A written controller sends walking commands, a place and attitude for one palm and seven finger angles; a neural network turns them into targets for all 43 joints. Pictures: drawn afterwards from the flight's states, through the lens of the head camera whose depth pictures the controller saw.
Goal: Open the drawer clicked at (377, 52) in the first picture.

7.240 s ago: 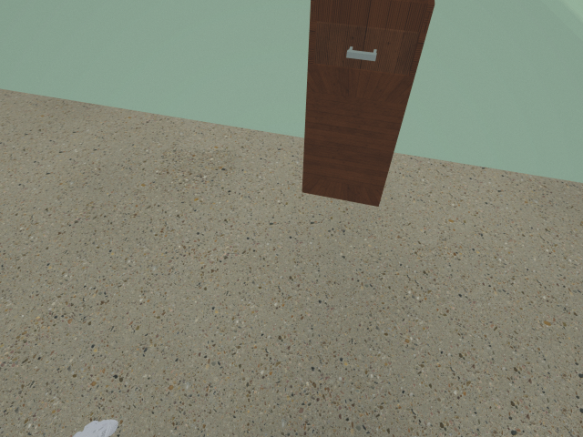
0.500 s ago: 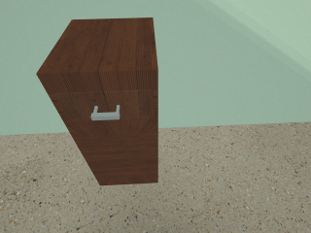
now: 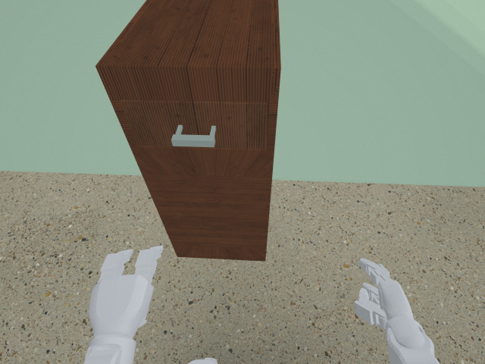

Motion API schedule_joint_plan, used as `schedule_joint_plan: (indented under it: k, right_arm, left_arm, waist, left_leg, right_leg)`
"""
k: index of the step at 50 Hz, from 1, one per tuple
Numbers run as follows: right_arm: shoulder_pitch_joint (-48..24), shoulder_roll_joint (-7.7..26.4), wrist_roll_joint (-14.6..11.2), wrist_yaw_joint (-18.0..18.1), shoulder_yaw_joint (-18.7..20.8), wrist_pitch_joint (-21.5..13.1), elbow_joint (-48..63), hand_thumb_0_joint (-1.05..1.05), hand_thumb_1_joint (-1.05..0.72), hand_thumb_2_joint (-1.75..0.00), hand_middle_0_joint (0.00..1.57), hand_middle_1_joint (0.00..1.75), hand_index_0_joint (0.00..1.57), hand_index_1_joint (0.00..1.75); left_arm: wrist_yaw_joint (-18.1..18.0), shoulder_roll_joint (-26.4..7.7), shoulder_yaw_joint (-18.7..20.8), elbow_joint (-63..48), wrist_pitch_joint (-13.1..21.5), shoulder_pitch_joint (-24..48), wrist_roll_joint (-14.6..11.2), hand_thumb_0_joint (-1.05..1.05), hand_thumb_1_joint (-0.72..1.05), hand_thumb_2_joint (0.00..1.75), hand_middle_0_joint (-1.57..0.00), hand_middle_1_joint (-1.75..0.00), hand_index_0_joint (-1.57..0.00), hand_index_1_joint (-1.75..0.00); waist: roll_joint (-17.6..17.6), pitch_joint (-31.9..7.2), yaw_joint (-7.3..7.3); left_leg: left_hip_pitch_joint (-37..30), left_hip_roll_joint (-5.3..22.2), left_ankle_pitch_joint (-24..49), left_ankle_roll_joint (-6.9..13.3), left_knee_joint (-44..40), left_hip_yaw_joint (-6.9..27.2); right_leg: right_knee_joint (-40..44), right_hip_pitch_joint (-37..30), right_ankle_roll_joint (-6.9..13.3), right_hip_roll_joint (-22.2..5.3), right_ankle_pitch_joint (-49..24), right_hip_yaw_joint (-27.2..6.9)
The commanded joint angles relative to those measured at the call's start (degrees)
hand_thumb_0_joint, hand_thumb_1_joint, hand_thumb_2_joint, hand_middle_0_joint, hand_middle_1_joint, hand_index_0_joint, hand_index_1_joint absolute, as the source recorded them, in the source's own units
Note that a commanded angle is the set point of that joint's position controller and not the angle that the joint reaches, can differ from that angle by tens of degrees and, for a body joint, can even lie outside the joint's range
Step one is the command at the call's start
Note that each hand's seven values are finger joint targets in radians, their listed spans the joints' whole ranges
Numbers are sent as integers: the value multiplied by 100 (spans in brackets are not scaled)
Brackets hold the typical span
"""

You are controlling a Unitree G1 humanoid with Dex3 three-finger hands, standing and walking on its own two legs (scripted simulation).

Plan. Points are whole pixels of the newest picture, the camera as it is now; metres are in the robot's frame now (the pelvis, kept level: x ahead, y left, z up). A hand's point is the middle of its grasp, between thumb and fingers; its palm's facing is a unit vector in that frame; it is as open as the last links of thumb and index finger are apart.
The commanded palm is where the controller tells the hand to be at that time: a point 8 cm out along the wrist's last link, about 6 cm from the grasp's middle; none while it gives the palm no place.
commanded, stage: raise the hand with hooked fingers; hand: left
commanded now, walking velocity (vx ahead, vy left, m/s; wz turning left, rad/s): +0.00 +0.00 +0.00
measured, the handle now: (195, 135) +0.59 +0.21 +0.01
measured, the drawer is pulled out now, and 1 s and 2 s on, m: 0.00 0.00 0.00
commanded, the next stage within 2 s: move the hooked fingers above the handle in 1.40 s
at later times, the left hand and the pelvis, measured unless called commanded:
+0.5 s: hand (120, 244) +0.27 +0.25 +0.05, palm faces +0.08 -0.10 -0.99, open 12.0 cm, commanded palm +0.25 +0.25 +0.11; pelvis +0.01 +0.02 +0.02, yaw -1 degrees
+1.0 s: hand (107, 188) +0.33 +0.27 +0.12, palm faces +0.06 -0.07 -1.00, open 13.8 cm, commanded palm +0.30 +0.27 +0.18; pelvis +0.03 +0.03 +0.04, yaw +1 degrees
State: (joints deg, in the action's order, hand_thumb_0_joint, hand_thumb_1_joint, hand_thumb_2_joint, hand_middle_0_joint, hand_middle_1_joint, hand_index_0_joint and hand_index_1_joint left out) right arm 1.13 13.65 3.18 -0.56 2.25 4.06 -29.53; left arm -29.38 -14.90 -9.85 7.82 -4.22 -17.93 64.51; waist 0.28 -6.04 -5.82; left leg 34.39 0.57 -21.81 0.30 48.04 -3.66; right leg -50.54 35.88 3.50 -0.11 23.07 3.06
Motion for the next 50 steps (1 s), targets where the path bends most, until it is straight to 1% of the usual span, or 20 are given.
schedule_joint_plan:
  k: [1, 3, 4, 8, 10, 11, 13, 16, 20, 23, 26, 27, 30, 34, 36, 38, 39, 40, 47, 50]
  right_arm:
    - [-359, 385, -16, 221, 27, -233, 584, 0, -90, -90, 20, 30, 20, 30]
    - [-389, 384, -32, 258, -26, -247, 535, 0, -90, -90, 20, 30, 20, 30]
    - [-390, 383, -52, 275, -39, -250, 503, 0, -90, -90, 20, 30, 20, 30]
    - [-352, 427, -127, 296, -118, -196, 481, 0, -90, -90, 20, 30, 20, 30]
    - [-293, 434, -140, 280, -126, -182, 486, 0, -90, -90, 20, 30, 20, 30]
    - [-256, 442, -124, 276, -116, -188, 474, 0, -90, -90, 20, 30, 20, 30]
    - [-219, 457, -97, 241, -86, -190, 489, 0, -90, -90, 20, 30, 20, 30]
    - [-163, 456, -112, 201, -27, -222, 443, 0, -90, -90, 20, 30, 20, 30]
    - [-125, 519, -134, 171, 74, -240, 384, 0, -90, -90, 20, 30, 20, 30]
    - [-151, 581, -183, 173, 110, -234, 329, 0, -90, -90, 20, 30, 20, 30]
    - [-187, 599, -234, 183, 116, -208, 274, 0, -90, -90, 20, 30, 20, 30]
    - [-188, 604, -247, 196, 101, -191, 267, 0, -90, -90, 20, 30, 20, 30]
    - [-214, 596, -278, 220, 72, -164, 275, 0, -90, -90, 20, 30, 20, 30]
    - [-269, 581, -324, 233, -22, -80, 268, 0, -90, -90, 20, 30, 20, 30]
    - [-242, 568, -307, 250, -29, -66, 258, 0, -90, -90, 20, 30, 20, 30]
    - [-267, 577, -301, 247, -47, -44, 248, 0, -90, -90, 20, 30, 20, 30]
    - [-247, 559, -299, 246, -63, -48, 254, 0, -90, -90, 20, 30, 20, 30]
    - [-259, 546, -311, 240, -66, -38, 217, 0, -90, -90, 20, 30, 20, 30]
    - [-222, 589, -336, 283, -101, -13, 161, 0, -90, -90, 20, 30, 20, 30]
    - [-196, 604, -353, 293, -100, -19, 142, 0, -90, -90, 20, 30, 20, 30]
  left_arm:
    - [-219, -1067, 617, -1496, -52, 2368, -150, 0, 29, 64, -24, -69, -24, -69]
    - [37, -870, 402, -1284, -133, 2377, -321, 0, 25, 62, -25, -72, -25, -72]
    - [181, -859, 382, -1097, -163, 2233, -377, 0, 22, 61, -25, -74, -25, -74]
    - [764, -873, 425, -631, -303, 1717, -563, 0, 13, 57, -25, -80, -25, -80]
    - [934, -1052, 600, -735, -228, 1586, -576, 0, 8, 55, -26, -82, -26, -82]
    - [971, -1153, 713, -831, -165, 1593, -565, 0, 6, 54, -26, -84, -26, -84]
    - [935, -1365, 999, -1127, -27, 1558, -487, 0, 1, 52, -26, -87, -26, -87]
    - [773, -1311, 1017, -1312, 96, 1746, -465, 0, -6, 49, -27, -92, -27, -92]
    - [560, -1342, 1046, -1556, 75, 2005, -475, 0, -15, 45, -27, -98, -27, -98]
    - [585, -1305, 945, -1514, -68, 2275, -574, 0, -22, 42, -28, -102, -28, -102]
    - [752, -1294, 782, -1503, -211, 2484, -615, 0, -29, 39, -29, -107, -29, -107]
    - [835, -1332, 757, -1503, -254, 2582, -645, 0, -31, 38, -29, -108, -29, -108]
    - [1059, -1477, 825, -1516, -326, 2697, -651, 0, -38, 35, -29, -112, -29, -112]
    - [1387, -1560, 826, -1284, -433, 2958, -700, 0, -48, 31, -30, -118, -30, -118]
    - [1504, -1709, 917, -1375, -410, 3167, -685, 0, -50, 30, -30, -120, -30, -120]
    - [1604, -1845, 1018, -1449, -371, 3332, -681, 0, -50, 30, -30, -120, -30, -120]
    - [1657, -1803, 958, -1497, -349, 3394, -707, 0, -50, 30, -30, -120, -30, -120]
    - [1710, -1775, 929, -1445, -336, 3442, -727, 0, -50, 30, -30, -120, -30, -120]
    - [2080, -2064, 1049, -1363, -231, 4022, -895, 0, -50, 30, -30, -120, -30, -120]
    - [2213, -2189, 1126, -1331, -144, 4212, -973, 0, -50, 30, -30, -120, -30, -120]
  waist:
    - [-353, -1090, 516]
    - [-304, -1029, 535]
    - [-184, -864, 504]
    - [190, -595, 275]
    - [298, -594, 141]
    - [335, -623, 120]
    - [99, -848, 0]
    - [39, -730, 72]
    - [-183, -1009, 118]
    - [-66, -933, 198]
    - [-236, -872, 177]
    - [-137, -869, 179]
    - [-180, -840, 109]
    - [-63, -507, 109]
    - [-25, -711, 84]
    - [-208, -751, 87]
    - [-224, -802, 80]
    - [-251, -679, 118]
    - [-50, -801, 158]
    - [-199, -842, 156]
  left_leg:
    - [-1012, -393, 378, 213, -510, 267]
    - [-1057, -367, 399, 211, -678, 312]
    - [-1055, -346, 410, 201, -784, 311]
    - [-926, -312, 508, 167, -1228, 306]
    - [-938, -303, 599, 165, -1389, 281]
    - [-956, -300, 698, 167, -1426, 275]
    - [-1082, -285, 939, 149, -1519, 307]
    - [-1247, -260, 1057, 153, -1559, 314]
    - [-1562, -225, 1296, 141, -1585, 332]
    - [-1662, -195, 1331, 147, -1660, 365]
    - [-1837, -181, 1398, 128, -1802, 365]
    - [-1884, -181, 1376, 135, -1852, 372]
    - [-1996, -172, 1557, 118, -1999, 380]
    - [-1996, -188, 1500, 111, -2194, 340]
    - [-2151, -206, 1709, 132, -2219, 310]
    - [-2249, -208, 1911, 116, -2239, 315]
    - [-2309, -214, 1973, 113, -2253, 328]
    - [-2329, -205, 2042, 102, -2273, 317]
    - [-2450, -244, 2271, 142, -2327, 303]
    - [-2509, -246, 2386, 139, -2356, 317]
  right_leg:
    - [1497, -536, -73, 45, -163, -973]
    - [1554, -689, -103, 57, -281, -804]
    - [1618, -757, -114, 66, -316, -742]
    - [1844, -1293, -123, 41, -400, -660]
    - [1905, -1541, -123, 10, -450, -658]
    - [1911, -1657, -124, -2, -584, -671]
    - [1818, -1856, -68, 25, -809, -628]
    - [1811, -1715, -61, 45, -938, -556]
    - [1712, -1680, -43, 76, -1121, -433]
    - [1769, -1653, -62, 85, -1141, -352]
    - [1835, -1706, -57, 75, -1186, -309]
    - [1894, -1767, -70, 69, -1186, -310]
    - [1967, -1971, -57, 76, -1300, -293]
    - [2175, -2118, -73, 80, -1292, -282]
    - [2230, -2341, -82, 80, -1542, -304]
    - [2272, -2437, -68, 87, -1717, -318]
    - [2271, -2490, -72, 74, -1785, -298]
    - [2310, -2451, -67, 85, -1846, -278]
    - [2457, -2725, -114, 68, -2215, -274]
    - [2493, -2801, -109, 60, -2300, -261]
